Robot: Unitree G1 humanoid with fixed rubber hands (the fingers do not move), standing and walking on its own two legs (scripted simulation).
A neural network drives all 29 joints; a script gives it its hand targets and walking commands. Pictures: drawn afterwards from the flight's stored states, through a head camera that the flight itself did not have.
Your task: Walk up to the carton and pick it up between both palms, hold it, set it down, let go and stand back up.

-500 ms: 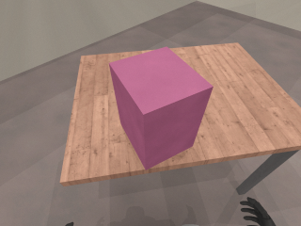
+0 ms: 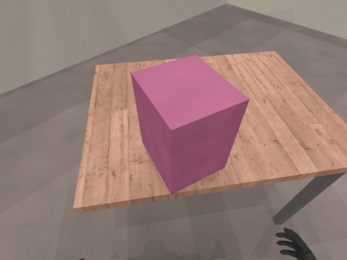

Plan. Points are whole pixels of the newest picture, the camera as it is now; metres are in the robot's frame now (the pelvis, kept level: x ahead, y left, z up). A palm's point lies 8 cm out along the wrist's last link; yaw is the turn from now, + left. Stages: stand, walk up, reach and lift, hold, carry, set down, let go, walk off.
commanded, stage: stand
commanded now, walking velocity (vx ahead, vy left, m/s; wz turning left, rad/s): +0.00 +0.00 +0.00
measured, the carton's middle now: (183, 126) +0.43 -0.01 +0.06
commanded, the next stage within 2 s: none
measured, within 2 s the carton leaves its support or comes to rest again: neither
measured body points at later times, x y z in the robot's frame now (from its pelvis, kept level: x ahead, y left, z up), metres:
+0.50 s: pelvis +0.00 +0.00 +0.00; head +0.00 +0.01 +0.45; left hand +0.08 +0.28 -0.13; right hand +0.13 -0.28 -0.09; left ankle +0.02 +0.11 -0.72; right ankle +0.03 -0.14 -0.71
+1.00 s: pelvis +0.00 +0.00 +0.00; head +0.00 +0.01 +0.45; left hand +0.08 +0.28 -0.13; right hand +0.12 -0.28 -0.10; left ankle +0.02 +0.11 -0.72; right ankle +0.03 -0.14 -0.72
